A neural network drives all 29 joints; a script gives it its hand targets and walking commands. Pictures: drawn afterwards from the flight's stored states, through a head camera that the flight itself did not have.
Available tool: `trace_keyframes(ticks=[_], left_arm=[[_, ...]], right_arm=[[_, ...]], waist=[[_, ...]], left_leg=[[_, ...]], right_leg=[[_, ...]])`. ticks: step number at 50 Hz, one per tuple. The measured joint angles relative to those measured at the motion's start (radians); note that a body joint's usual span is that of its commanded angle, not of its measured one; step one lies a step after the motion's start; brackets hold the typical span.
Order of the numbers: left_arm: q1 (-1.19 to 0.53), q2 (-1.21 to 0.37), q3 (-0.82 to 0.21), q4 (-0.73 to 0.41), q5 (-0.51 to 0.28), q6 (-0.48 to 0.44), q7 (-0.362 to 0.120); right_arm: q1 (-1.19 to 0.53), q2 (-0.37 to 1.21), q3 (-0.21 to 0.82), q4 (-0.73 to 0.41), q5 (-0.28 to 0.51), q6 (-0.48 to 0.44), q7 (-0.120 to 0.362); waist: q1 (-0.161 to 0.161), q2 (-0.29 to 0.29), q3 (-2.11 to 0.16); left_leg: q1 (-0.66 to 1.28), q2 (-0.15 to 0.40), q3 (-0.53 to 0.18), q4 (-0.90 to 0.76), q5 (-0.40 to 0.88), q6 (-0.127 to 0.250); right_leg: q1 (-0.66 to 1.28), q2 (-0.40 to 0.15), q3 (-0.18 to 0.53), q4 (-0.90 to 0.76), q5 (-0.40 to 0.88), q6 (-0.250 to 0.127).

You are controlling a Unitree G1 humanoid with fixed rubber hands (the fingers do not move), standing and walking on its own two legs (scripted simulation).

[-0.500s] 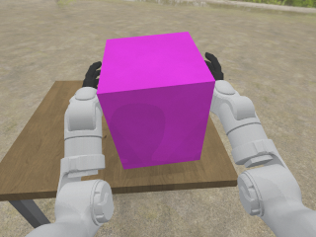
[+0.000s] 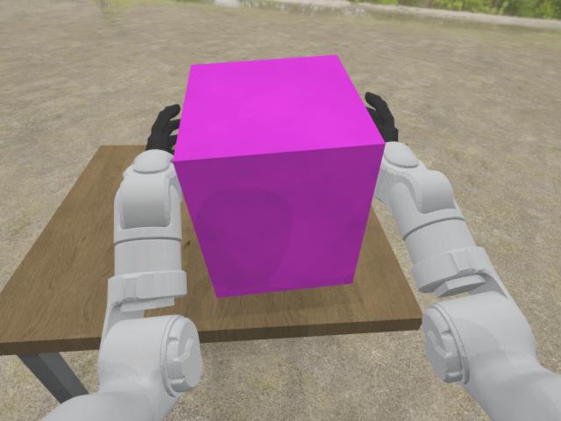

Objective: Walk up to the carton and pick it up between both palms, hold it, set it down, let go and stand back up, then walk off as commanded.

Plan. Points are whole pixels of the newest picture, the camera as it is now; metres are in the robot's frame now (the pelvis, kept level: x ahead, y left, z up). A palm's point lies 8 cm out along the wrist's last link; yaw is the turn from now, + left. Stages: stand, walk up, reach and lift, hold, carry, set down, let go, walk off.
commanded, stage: hold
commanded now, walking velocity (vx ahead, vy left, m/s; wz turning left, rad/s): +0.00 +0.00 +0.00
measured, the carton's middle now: (275, 179) +0.38 +0.00 +0.21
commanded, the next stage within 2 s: set down in 1.94 s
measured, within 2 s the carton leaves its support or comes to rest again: neither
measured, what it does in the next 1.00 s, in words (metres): stands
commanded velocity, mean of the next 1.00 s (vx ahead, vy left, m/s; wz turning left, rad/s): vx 0.00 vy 0.00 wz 0.00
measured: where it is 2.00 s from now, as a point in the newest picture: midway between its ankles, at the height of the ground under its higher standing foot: outside the picture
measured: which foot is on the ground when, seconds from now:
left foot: down 0.00-1.00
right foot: down 0.00-1.00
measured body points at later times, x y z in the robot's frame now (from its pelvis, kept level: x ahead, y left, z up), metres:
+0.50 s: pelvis +0.00 +0.00 +0.00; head -0.06 +0.03 +0.44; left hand +0.39 +0.16 +0.23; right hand +0.39 -0.14 +0.25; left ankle +0.06 +0.13 -0.75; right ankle -0.02 -0.13 -0.75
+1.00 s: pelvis +0.01 +0.00 +0.00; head -0.05 +0.02 +0.45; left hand +0.40 +0.15 +0.23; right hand +0.40 -0.14 +0.25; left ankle +0.06 +0.13 -0.75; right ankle -0.02 -0.13 -0.75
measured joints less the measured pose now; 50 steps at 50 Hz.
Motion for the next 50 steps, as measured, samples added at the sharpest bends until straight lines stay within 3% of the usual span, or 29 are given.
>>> trace_keyframes(ticks=[20, 38, 50], left_arm=[[0.062, -0.010, 0.000, -0.041, 0.001, -0.012, -0.007], [-0.008, 0.002, 0.000, 0.011, 0.001, -0.003, 0.000], [0.031, -0.003, 0.000, -0.008, 0.002, -0.015, -0.006]], right_arm=[[0.004, 0.003, 0.018, -0.011, 0.001, 0.015, -0.005], [-0.003, -0.001, 0.000, 0.008, 0.001, -0.003, 0.000], [0.000, 0.001, 0.012, 0.004, 0.001, 0.007, -0.004]], waist=[[0.000, 0.000, 0.000], [0.000, 0.000, 0.000], [0.000, 0.000, 0.001]], left_leg=[[0.001, 0.000, 0.000, 0.000, -0.006, 0.000], [0.001, 0.000, 0.000, 0.000, -0.001, 0.000], [0.002, 0.000, 0.000, 0.000, -0.008, 0.000]], right_leg=[[0.001, 0.000, 0.000, 0.000, -0.006, 0.000], [0.001, 0.000, 0.000, 0.000, -0.001, 0.000], [0.001, 0.000, 0.000, 0.000, -0.008, 0.000]])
